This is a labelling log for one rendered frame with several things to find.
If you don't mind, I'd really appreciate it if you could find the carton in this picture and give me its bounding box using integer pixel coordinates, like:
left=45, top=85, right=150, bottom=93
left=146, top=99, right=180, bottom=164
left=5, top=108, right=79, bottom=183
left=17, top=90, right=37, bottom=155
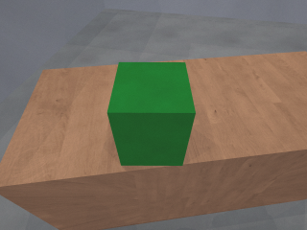
left=107, top=62, right=196, bottom=166

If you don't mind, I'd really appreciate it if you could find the pedestal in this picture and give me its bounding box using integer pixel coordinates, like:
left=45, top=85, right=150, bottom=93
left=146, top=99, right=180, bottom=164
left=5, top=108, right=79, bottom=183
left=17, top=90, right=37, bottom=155
left=0, top=51, right=307, bottom=230

